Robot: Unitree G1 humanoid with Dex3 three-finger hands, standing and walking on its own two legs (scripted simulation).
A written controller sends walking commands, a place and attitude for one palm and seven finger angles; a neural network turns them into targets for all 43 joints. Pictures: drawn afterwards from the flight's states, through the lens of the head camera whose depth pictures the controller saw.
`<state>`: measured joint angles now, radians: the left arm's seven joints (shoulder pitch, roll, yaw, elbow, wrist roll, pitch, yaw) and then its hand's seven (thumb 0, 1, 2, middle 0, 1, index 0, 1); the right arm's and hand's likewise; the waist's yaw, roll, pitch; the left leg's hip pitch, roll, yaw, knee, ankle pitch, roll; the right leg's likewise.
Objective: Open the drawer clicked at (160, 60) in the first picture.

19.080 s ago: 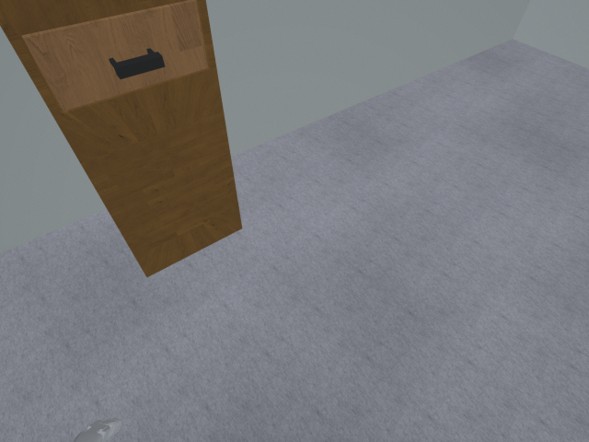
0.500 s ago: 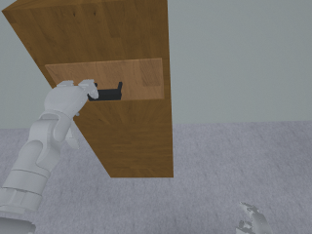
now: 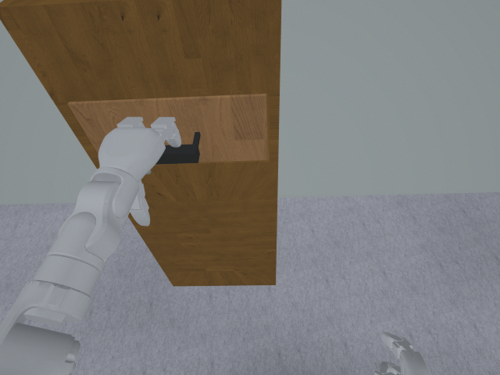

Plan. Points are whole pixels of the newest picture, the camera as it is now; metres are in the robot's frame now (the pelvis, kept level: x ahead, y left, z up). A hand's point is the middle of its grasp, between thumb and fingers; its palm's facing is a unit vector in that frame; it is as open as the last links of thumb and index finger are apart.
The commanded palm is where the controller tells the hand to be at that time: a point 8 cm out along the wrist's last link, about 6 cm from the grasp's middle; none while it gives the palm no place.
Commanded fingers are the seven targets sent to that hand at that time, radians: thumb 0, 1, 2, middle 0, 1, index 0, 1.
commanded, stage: move the hooked fingers above the handle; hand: left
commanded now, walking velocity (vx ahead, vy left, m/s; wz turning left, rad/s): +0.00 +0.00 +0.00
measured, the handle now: (173, 146) +0.52 +0.21 +0.06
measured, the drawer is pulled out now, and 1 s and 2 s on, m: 0.00 0.00 0.00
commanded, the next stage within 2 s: none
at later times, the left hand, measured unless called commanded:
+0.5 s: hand (176, 140) +0.48 +0.18 +0.11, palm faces +0.04 -0.04 -1.00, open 13.8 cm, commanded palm +0.45 +0.22 +0.17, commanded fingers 0.00 -0.50 0.30 -0.30 -1.20 -0.30 -1.20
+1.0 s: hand (163, 149) +0.45 +0.20 +0.11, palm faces -0.02 +0.01 -1.00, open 13.8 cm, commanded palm +0.45 +0.22 +0.18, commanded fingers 0.00 -0.50 0.30 -0.30 -1.20 -0.30 -1.20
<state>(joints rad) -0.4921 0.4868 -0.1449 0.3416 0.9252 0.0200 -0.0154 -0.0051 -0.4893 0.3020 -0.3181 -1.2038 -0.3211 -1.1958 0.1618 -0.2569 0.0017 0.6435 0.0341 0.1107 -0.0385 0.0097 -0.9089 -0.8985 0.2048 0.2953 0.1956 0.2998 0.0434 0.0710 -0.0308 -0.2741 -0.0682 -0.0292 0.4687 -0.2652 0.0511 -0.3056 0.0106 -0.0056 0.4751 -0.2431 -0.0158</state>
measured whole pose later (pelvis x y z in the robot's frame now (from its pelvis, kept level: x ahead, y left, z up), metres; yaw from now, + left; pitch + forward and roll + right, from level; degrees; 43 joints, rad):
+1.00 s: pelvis +0.00 -0.02 +0.00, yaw +0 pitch +8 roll +0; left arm -0.78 0.52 -0.15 0.76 0.97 -0.06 0.04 -0.01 -0.49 0.30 -0.32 -1.21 -0.32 -1.20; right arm 0.25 -0.29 -0.04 0.68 0.04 0.10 -0.07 0.01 -0.91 -0.90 0.20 0.30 0.20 0.30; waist -0.01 0.05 -0.06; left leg -0.38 -0.04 -0.05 0.52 -0.29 0.03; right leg -0.40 0.04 -0.03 0.51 -0.26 -0.04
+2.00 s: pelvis +0.00 +0.00 +0.00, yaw -1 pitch +8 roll +0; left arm -0.77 0.46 -0.12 0.76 1.02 0.00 0.12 0.00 -0.49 0.30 -0.32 -1.20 -0.32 -1.20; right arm 0.22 -0.24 -0.01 0.67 0.03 0.12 -0.04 0.01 -0.91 -0.90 0.21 0.30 0.20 0.30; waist -0.01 0.06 -0.07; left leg -0.37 -0.06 -0.01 0.52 -0.29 0.05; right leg -0.40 0.02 0.01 0.52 -0.26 -0.02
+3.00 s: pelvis +0.00 +0.00 -0.01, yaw -2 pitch +10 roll +0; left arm -0.88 0.46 -0.13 0.81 1.00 -0.06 0.20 0.00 -0.49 0.30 -0.40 -1.27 -0.32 -1.20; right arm 0.21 -0.26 0.00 0.69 0.03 0.09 -0.06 0.01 -0.91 -0.90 0.20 0.30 0.20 0.30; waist -0.04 0.05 -0.07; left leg -0.42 -0.05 0.00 0.54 -0.29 0.05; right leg -0.46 0.03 0.02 0.53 -0.25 -0.01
